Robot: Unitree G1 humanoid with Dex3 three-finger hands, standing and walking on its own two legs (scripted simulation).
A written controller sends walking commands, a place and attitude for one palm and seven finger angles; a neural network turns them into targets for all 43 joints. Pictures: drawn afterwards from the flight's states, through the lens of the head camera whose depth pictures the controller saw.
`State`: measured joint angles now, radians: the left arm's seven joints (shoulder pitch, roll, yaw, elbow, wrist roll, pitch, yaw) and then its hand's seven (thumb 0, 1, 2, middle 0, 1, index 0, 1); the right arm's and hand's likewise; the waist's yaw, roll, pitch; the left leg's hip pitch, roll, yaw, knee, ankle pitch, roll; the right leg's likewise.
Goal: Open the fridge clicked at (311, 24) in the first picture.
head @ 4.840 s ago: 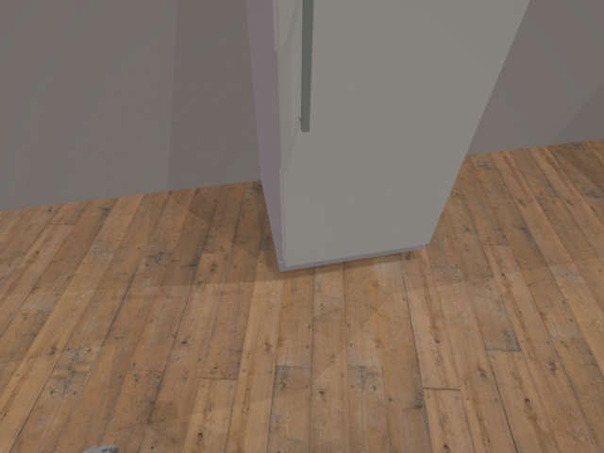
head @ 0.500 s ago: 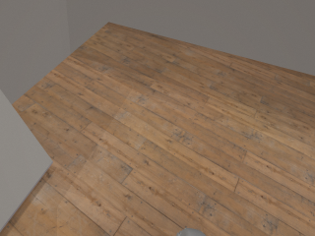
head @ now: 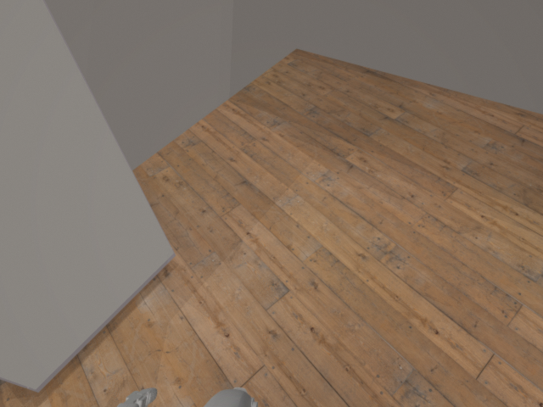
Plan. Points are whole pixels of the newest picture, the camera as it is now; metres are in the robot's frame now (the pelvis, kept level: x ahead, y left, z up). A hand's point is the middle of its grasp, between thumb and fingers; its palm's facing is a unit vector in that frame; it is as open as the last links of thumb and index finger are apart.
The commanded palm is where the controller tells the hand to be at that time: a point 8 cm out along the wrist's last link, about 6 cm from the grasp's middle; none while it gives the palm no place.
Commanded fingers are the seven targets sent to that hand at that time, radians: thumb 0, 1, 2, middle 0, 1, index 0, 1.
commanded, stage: turn to face it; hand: left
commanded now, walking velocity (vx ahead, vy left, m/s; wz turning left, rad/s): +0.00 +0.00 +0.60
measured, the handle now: out of the picture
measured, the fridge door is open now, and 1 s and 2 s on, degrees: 0 0 0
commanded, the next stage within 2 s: take the last steps up to it in 1.56 s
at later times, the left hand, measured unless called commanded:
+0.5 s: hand out of the picture -0.03 +0.28 -0.17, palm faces +0.35 -0.89 -0.28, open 7.3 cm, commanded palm none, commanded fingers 0.00 0.90 0.90 -0.20 -0.30 -0.20 -0.30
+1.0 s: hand out of the picture -0.03 +0.22 -0.15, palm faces +0.58 -0.77 -0.27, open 7.3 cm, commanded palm none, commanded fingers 0.00 0.90 0.90 -0.20 -0.30 -0.20 -0.30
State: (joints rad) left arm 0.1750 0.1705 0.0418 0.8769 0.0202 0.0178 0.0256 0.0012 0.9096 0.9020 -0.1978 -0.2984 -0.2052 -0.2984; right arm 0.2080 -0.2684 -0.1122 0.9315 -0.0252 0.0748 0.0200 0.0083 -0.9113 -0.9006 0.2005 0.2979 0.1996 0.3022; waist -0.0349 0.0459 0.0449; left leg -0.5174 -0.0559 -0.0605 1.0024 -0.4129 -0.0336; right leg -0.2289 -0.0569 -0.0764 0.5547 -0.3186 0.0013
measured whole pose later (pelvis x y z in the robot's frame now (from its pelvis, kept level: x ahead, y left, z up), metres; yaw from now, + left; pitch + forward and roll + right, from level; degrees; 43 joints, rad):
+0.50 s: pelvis -0.01 +0.04 +0.00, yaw +19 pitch +0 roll -1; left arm 0.21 0.29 0.09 0.92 0.02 0.06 0.02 0.01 0.91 0.90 -0.19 -0.30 -0.20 -0.30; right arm 0.14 -0.22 -0.05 0.89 -0.02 0.02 0.01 0.01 -0.91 -0.90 0.20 0.30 0.20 0.30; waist 0.01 -0.04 0.10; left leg -0.27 0.01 0.01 0.56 -0.30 0.02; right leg -0.47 -0.12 -0.06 1.10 -0.46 0.10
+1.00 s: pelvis +0.01 +0.01 +0.00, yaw +38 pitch -1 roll +2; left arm 0.20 0.18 0.03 0.87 0.03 0.01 0.02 0.00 0.91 0.90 -0.20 -0.30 -0.21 -0.30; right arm 0.18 -0.27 -0.09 0.93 -0.02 0.09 0.04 0.01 -0.91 -0.90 0.20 0.30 0.20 0.30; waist -0.03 0.01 0.09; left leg -0.45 0.03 0.02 1.05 -0.42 -0.07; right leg -0.20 -0.14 -0.20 0.54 -0.32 0.02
